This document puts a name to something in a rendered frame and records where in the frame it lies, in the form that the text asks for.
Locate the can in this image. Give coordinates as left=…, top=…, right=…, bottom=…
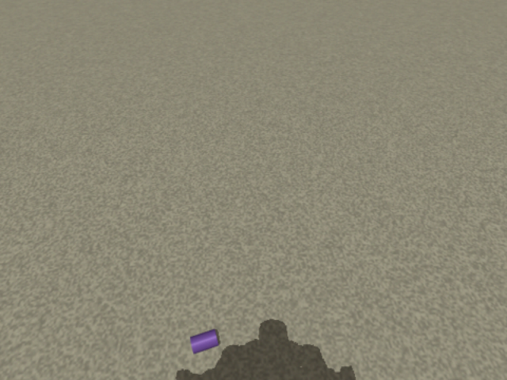
left=190, top=329, right=219, bottom=354

